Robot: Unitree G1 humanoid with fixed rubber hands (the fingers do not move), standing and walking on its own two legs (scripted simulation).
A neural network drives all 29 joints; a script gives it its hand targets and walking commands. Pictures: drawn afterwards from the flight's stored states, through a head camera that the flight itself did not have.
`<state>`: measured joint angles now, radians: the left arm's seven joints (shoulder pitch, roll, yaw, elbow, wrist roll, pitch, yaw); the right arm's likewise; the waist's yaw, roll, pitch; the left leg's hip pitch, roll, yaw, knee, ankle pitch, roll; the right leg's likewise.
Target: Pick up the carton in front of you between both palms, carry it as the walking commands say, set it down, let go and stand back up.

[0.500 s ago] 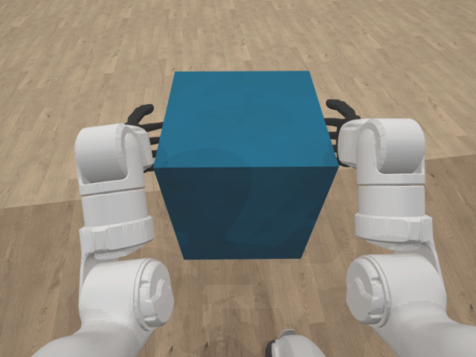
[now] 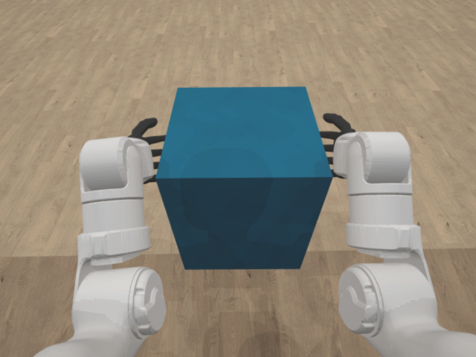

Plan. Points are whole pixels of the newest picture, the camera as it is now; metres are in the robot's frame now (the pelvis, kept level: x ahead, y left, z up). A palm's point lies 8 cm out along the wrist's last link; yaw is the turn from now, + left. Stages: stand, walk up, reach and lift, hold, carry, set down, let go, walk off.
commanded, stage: carry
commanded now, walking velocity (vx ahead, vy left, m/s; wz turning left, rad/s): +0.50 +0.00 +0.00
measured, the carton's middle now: (242, 183) +0.40 +0.00 +0.08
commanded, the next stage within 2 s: none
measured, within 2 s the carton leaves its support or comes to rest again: neither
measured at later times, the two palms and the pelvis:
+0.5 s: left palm (164, 36) +0.67 +0.14 +0.22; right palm (311, 16) +0.71 -0.16 +0.23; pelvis +0.31 -0.04 +0.07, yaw +0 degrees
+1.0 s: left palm out of the picture +1.03 +0.09 +0.29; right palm out of the picture +0.99 -0.21 +0.28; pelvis +0.63 -0.01 +0.12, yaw -2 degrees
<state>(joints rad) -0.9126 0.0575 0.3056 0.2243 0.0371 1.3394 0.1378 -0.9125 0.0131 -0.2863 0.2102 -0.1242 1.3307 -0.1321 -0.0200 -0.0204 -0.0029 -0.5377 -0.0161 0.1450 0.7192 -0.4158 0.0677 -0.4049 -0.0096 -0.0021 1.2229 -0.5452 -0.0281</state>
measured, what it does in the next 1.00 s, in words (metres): climbs: right foot 0.04 m higher, then left foot 0.04 m higher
